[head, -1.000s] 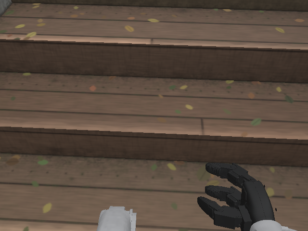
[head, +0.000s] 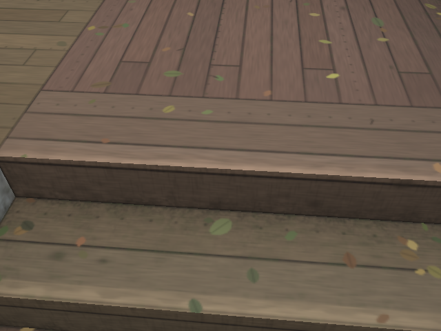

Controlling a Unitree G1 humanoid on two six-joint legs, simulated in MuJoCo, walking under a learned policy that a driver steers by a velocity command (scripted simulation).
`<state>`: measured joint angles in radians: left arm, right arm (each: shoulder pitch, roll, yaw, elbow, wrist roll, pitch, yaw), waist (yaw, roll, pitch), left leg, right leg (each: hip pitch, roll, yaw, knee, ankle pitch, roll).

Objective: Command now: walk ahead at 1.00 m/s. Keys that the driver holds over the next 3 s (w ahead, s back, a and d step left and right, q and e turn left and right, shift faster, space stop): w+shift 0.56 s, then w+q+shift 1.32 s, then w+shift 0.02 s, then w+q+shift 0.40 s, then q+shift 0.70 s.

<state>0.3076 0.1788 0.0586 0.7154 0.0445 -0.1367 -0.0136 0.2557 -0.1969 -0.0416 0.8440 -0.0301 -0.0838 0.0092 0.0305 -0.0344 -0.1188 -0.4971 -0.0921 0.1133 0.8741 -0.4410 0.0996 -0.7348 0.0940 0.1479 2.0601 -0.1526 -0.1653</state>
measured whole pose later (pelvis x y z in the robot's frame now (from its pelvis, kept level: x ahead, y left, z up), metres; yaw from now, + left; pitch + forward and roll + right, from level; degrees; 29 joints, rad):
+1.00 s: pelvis +0.87 -0.03 +0.42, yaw +16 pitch +5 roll -2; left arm -0.05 0.06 -0.08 0.46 0.04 -0.09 0.01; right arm 0.55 -0.20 -0.10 0.90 0.00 -0.13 0.03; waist -0.04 0.04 -0.08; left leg -0.28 -0.09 -0.21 1.07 -0.09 0.14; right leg -0.80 -0.05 -0.09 1.23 -0.55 -0.04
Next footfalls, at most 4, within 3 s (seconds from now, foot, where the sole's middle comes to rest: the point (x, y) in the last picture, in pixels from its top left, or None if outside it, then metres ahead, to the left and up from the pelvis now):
0.24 right None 0.35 -0.10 -0.57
0.58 left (222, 243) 0.66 0.05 -0.41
0.96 right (286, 111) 1.01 -0.13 -0.25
1.36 left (189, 56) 1.32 0.18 -0.25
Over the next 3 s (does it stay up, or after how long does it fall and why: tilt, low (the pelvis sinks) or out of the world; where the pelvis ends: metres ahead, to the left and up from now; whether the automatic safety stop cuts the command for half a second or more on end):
stays up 1.76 1.01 0.50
